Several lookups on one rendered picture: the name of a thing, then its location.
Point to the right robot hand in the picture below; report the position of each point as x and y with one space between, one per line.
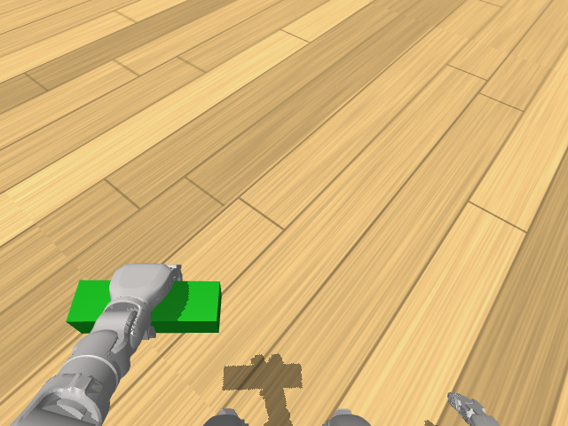
470 410

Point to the left robot hand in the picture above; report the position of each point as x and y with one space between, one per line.
149 283

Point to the left robot arm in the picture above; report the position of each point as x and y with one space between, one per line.
79 395

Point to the carton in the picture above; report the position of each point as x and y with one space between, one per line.
189 307

